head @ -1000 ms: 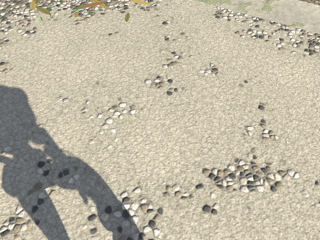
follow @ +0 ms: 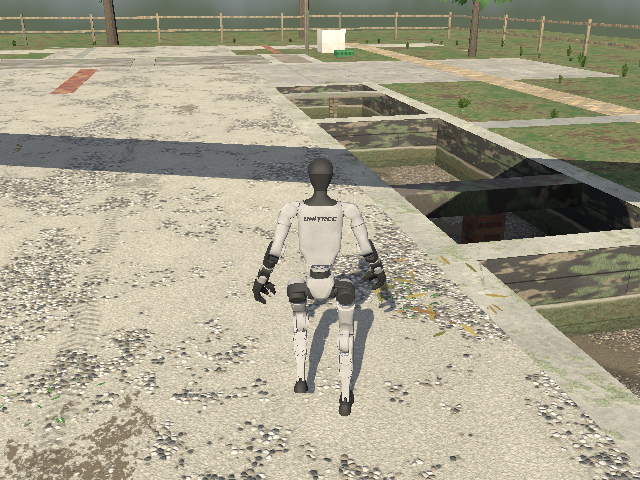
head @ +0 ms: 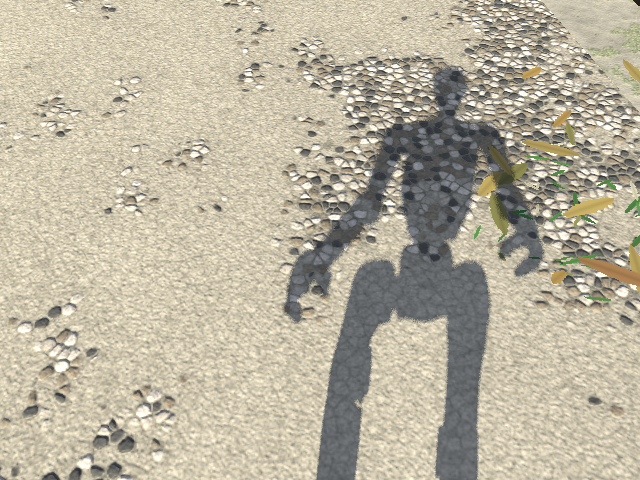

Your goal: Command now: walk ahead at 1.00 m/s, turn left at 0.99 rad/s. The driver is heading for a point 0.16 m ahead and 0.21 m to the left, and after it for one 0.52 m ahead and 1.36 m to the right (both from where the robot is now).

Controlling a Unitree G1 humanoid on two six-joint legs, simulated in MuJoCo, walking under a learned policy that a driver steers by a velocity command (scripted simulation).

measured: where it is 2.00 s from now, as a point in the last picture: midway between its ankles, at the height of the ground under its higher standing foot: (557, 137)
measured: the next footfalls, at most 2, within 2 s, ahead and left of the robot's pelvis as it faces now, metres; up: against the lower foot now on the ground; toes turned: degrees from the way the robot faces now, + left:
left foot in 0.26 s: +0.40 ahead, +0.10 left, +0.00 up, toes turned +8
right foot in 0.70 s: +0.83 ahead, -0.07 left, +0.00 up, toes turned -18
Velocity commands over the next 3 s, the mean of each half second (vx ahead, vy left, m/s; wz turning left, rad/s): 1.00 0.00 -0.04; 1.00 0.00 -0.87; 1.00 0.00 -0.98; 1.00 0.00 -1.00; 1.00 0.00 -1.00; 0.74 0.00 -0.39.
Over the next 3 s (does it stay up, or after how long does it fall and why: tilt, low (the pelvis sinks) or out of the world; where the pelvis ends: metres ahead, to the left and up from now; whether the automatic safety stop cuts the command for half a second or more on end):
stays up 1.36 -1.18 -0.04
